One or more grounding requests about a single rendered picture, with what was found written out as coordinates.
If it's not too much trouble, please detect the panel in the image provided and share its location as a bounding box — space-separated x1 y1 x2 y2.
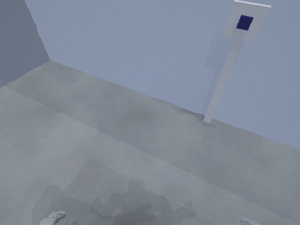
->
203 0 271 123

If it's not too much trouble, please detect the button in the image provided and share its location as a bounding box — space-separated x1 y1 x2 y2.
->
236 15 253 31

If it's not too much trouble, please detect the left robot hand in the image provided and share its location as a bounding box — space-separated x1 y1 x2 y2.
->
39 211 66 225

